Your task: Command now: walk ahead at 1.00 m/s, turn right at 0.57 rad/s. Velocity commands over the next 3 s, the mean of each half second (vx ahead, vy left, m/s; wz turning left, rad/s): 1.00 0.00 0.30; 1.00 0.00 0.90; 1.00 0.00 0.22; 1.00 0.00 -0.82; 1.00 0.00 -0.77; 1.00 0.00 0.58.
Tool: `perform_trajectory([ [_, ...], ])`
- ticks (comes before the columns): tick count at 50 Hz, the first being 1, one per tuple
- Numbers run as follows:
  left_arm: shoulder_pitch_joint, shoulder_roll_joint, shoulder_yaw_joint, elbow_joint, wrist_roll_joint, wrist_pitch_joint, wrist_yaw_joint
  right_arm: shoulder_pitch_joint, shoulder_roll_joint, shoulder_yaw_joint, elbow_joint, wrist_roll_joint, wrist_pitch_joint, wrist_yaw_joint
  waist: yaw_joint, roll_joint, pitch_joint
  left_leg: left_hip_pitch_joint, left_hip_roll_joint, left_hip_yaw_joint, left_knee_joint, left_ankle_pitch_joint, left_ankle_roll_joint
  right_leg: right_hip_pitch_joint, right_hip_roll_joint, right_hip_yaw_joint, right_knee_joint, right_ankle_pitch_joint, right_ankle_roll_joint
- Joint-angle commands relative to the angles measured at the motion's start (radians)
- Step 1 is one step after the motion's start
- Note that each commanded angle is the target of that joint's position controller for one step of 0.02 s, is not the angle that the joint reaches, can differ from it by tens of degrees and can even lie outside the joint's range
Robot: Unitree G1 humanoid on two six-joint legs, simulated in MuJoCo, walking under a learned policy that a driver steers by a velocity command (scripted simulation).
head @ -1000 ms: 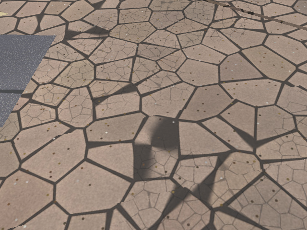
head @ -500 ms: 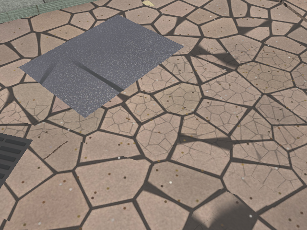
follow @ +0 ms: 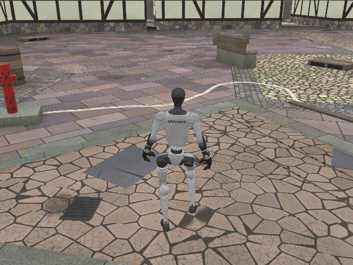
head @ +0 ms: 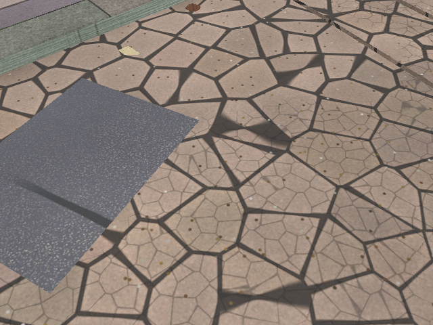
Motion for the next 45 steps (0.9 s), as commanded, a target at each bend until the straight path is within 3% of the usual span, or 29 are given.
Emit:
perform_trajectory([
  [1, 0.0, -0.043, -0.023, -0.056, 0.023, -0.011, -0.021, -0.176, -0.036, 0.01, -0.083, -0.003, -0.038, -0.009, 0.073, 0.069, 0.145, -0.279, 0.222, -0.068, -0.242, 0.132, 0.07, 0.066, -0.029, 0.014, -0.194, 0.26, -0.001],
  [5, -0.159, -0.011, -0.025, -0.109, 0.034, -0.042, -0.062, -0.017, -0.154, -0.008, -0.01, 0.044, -0.032, -0.016, 0.049, -0.008, 0.188, -0.192, 0.267, -0.085, -0.307, 0.124, 0.12, 0.213, 0.055, -0.054, -0.501, 0.368, -0.034],
  [6, -0.19, 0.01, -0.02, -0.12, 0.034, -0.049, -0.069, 0.006, -0.162, -0.006, 0.007, 0.051, -0.018, -0.018, 0.054, 0.004, 0.2, -0.091, 0.28, -0.103, -0.271, 0.208, 0.12, 0.173, 0.057, -0.052, -0.556, 0.369, -0.044],
  [7, -0.173, 0.041, -0.009, -0.12, 0.033, -0.052, -0.073, 0.017, -0.186, -0.007, 0.013, 0.04, -0.002, -0.02, 0.08, 0.022, 0.166, 0.013, 0.297, -0.126, -0.212, 0.367, 0.118, 0.182, 0.087, -0.064, -0.586, 0.311, -0.048],
  [9, 0.009, 0.122, 0.027, -0.07, 0.016, -0.044, -0.063, 0.016, -0.234, -0.012, 0.024, 0.002, 0.039, -0.021, 0.189, 0.088, 0.025, 0.182, 0.293, -0.16, 0.042, 0.661, 0.097, 0.313, 0.135, -0.058, -0.616, 0.21, -0.06],
  [10, 0.197, 0.157, 0.047, -0.023, 0.015, -0.031, -0.046, -0.028, -0.249, -0.012, 0.021, 0.001, 0.057, -0.021, 0.307, 0.11, -0.074, 0.097, 0.253, -0.144, 0.298, 0.748, 0.068, 0.56, 0.147, -0.083, -0.637, 0.191, -0.065],
  [11, 0.342, 0.208, 0.061, 0.016, 0.036, -0.019, -0.023, 0.009, -0.16, 0.009, 0.003, 0.011, 0.058, -0.019, 0.337, 0.076, -0.206, -0.247, 0.171, -0.168, 0.683, 0.464, 0.018, 0.96, 0.044, 0.052, -0.501, 0.034, -0.069],
  [12, 0.33, 0.285, 0.07, 0.014, 0.07, -0.046, -0.031, 0.243, 0.048, 0.069, -0.003, 0.061, 0.033, -0.001, 0.174, -0.314, -0.39, -0.564, 0.001, -0.3, 1.076, -0.296, -0.022, 1.165, -0.214, 0.628, -0.669, -0.495, -0.202],
  [13, 0.284, 0.158, 0.05, -0.001, 0.069, -0.057, -0.037, 0.139, -0.065, 0.053, -0.014, 0.104, 0.017, -0.011, 0.223, -0.24, -0.367, -0.601, 0.061, -0.349, 1.088, -0.261, 0.004, 1.099, -0.18, 0.679, -0.83, -0.696, -0.137],
  [14, 0.22, 0.118, 0.04, 0.003, 0.06, -0.063, -0.039, 0.0, -0.107, 0.04, -0.05, 0.113, 0.013, -0.021, 0.23, -0.196, -0.197, -0.659, 0.086, -0.337, 1.069, -0.202, 0.0, 0.969, -0.175, 0.554, -0.852, -0.543, -0.107],
  [15, 0.16, 0.12, 0.045, 0.017, 0.061, -0.07, -0.041, -0.065, -0.089, 0.044, -0.068, 0.087, 0.012, -0.036, 0.195, -0.06, -0.12, -0.656, 0.128, -0.333, 1.041, -0.161, -0.003, 0.845, -0.161, 0.468, -0.86, -0.371, -0.085],
  [16, 0.107, 0.087, 0.04, 0.026, 0.071, -0.078, -0.042, -0.093, -0.082, 0.038, -0.067, 0.062, 0.016, -0.037, 0.157, -0.018, -0.052, -0.625, 0.165, -0.333, 1.002, -0.12, -0.002, 0.711, -0.141, 0.365, -0.87, -0.246, -0.079],
  [17, 0.067, 0.053, 0.033, 0.03, 0.083, -0.087, -0.039, -0.039, -0.07, 0.034, -0.052, 0.069, 0.034, -0.029, 0.107, -0.038, -0.048, -0.559, 0.205, -0.352, 0.995, -0.084, -0.002, 0.622, -0.143, 0.303, -0.885, -0.171, -0.085],
  [19, 0.014, 0.016, 0.026, 0.039, 0.057, -0.096, -0.04, -0.04, -0.043, 0.032, -0.054, 0.075, 0.072, -0.023, 0.071, -0.032, -0.002, -0.565, 0.252, -0.344, 0.941, -0.089, 0.005, 0.563, -0.141, 0.175, -0.934, -0.075, -0.084],
  [21, -0.007, 0.028, 0.028, 0.052, 0.043, -0.096, -0.03, -0.108, -0.017, 0.039, -0.083, 0.064, 0.088, -0.02, 0.062, -0.012, 0.073, -0.645, 0.279, -0.316, 0.883, -0.044, 0.014, 0.539, -0.126, 0.036, -0.971, 0.039, -0.073],
  [24, -0.04, 0.034, 0.025, 0.043, 0.064, -0.093, -0.012, -0.184, -0.024, 0.039, -0.106, 0.052, 0.074, -0.002, 0.052, 0.026, 0.146, -0.666, 0.244, -0.244, 0.673, 0.198, 0.012, 0.506, -0.036, -0.169, -1.006, 0.147, -0.053],
  [28, 0.005, 0.124, 0.039, 0.038, 0.05, -0.086, 0.009, -0.282, -0.047, 0.038, -0.146, 0.041, 0.063, 0.04, 0.065, 0.085, 0.155, -0.555, 0.176, -0.117, 0.397, 0.41, 0.033, 0.591, -0.037, -0.291, -1.021, 0.297, -0.037],
  [30, 0.009, 0.175, 0.05, 0.023, 0.045, -0.07, 0.015, -0.213, -0.109, 0.011, -0.141, 0.046, 0.068, 0.047, 0.007, 0.032, 0.077, -0.426, 0.081, -0.033, 0.371, 0.369, 0.046, 0.7, -0.039, -0.315, -0.884, 0.738, -0.021],
  [32, -0.044, 0.225, 0.065, -0.018, 0.033, -0.043, 0.014, 0.038, -0.196, -0.032, -0.09, 0.057, 0.092, 0.039, -0.149, -0.047, -0.061, -0.146, -0.004, 0.003, 0.433, 0.202, 0.074, 0.698, -0.052, -0.309, -0.534, 1.131, -0.021],
  [33, -0.132, 0.217, 0.063, -0.048, 0.024, -0.044, 0.008, 0.308, -0.251, -0.064, -0.013, 0.05, 0.113, 0.026, -0.287, -0.032, -0.165, 0.195, 0.008, -0.071, 0.416, 0.194, 0.124, 0.517, -0.035, -0.278, -0.197, 1.088, -0.012],
  [34, -0.188, 0.071, 0.026, -0.05, 0.017, -0.063, -0.012, 0.377, -0.221, -0.05, 0.045, 0.054, 0.127, 0.014, -0.282, 0.221, -0.053, 0.242, 0.053, -0.211, 0.321, 0.197, 0.171, 0.282, 0.169, -0.258, 0.308, 0.033, 0.04],
  [35, -0.032, -0.088, -0.022, -0.121, 0.022, -0.103, -0.032, 0.22, -0.215, -0.02, -0.019, 0.027, 0.105, 0.027, -0.031, 0.546, -0.09, 0.33, 0.106, -0.624, 0.25, 0.132, 0.315, -0.038, 0.289, -0.065, 0.59, -0.486, 0.044],
  [36, 0.012, -0.023, -0.031, -0.172, 0.007, -0.14, -0.04, 0.135, -0.197, -0.013, -0.087, 0.004, 0.071, 0.03, -0.005, 0.463, -0.249, 0.415, 0.274, -1.054, -0.035, -0.333, 0.434, -0.196, 0.277, 0.098, 0.598, -0.437, 0.001],
  [37, -0.103, 0.069, -0.013, -0.179, -0.012, -0.153, -0.039, 0.121, -0.157, -0.012, -0.103, 0.009, 0.045, 0.031, -0.023, 0.208, -0.165, 0.297, 0.287, -1.14, -0.163, -0.55, 0.359, -0.196, 0.225, 0.103, 0.47, -0.34, -0.035],
  [38, -0.147, 0.079, -0.006, -0.181, -0.003, -0.146, -0.027, 0.053, -0.151, -0.007, -0.115, 0.01, 0.025, 0.037, 0.035, -0.008, -0.082, 0.105, 0.278, -1.119, -0.175, -0.594, 0.302, -0.129, 0.183, 0.106, 0.343, -0.25, -0.039],
  [39, -0.136, 0.069, -0.009, -0.171, 0.025, -0.127, -0.015, -0.02, -0.157, -0.005, -0.134, 0.01, 0.009, 0.037, 0.083, -0.064, -0.055, -0.052, 0.253, -1.083, -0.138, -0.533, 0.289, -0.042, 0.151, 0.126, 0.27, -0.204, -0.02],
  [40, -0.124, 0.072, -0.005, -0.163, 0.048, -0.108, -0.009, -0.068, -0.167, -0.006, -0.149, 0.012, 0.005, 0.025, 0.105, -0.071, -0.02, -0.176, 0.2, -0.996, -0.126, -0.442, 0.279, 0.021, 0.132, 0.134, 0.205, -0.178, 0.006],
  [42, -0.128, 0.074, -0.001, -0.162, 0.056, -0.083, 0.001, -0.081, -0.137, 0.006, -0.151, 0.024, 0.009, -0.004, 0.119, -0.036, 0.021, -0.307, 0.128, -0.825, -0.141, -0.29, 0.264, 0.092, 0.101, 0.117, 0.054, -0.17, 0.049],
  [45, -0.323, 0.018, -0.018, -0.24, 0.076, -0.082, 0.011, -0.013, -0.099, 0.017, -0.133, 0.044, 0.017, -0.039, 0.028, -0.001, 0.075, -0.377, 0.044, -0.659, -0.141, -0.091, 0.231, 0.139, 0.121, 0.057, -0.284, 0.04, 0.099],
])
